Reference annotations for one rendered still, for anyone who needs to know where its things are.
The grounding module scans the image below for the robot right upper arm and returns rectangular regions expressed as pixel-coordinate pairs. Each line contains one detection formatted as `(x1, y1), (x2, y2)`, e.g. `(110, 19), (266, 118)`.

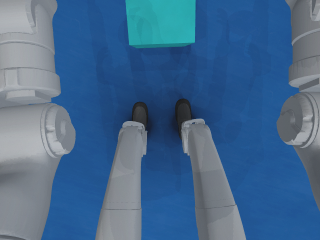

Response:
(276, 91), (320, 211)

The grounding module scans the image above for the carton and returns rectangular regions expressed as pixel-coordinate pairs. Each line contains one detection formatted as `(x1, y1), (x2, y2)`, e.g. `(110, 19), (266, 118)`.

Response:
(125, 0), (196, 49)

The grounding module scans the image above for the robot right shin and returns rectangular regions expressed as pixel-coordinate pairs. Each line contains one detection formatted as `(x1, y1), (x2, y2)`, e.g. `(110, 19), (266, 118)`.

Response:
(181, 118), (212, 135)

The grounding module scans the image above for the robot left upper arm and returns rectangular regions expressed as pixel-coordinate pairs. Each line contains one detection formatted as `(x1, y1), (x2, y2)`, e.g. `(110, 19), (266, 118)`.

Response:
(0, 102), (76, 240)

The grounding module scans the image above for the right robot forearm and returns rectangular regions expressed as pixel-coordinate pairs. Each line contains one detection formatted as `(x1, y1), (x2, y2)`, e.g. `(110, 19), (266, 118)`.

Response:
(285, 0), (320, 92)

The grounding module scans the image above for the left robot forearm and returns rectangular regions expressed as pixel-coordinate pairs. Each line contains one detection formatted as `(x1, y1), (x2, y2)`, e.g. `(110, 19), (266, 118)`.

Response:
(0, 0), (61, 108)

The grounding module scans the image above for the robot left thigh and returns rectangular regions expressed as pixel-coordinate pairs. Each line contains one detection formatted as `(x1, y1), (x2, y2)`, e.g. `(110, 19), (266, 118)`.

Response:
(95, 126), (147, 240)

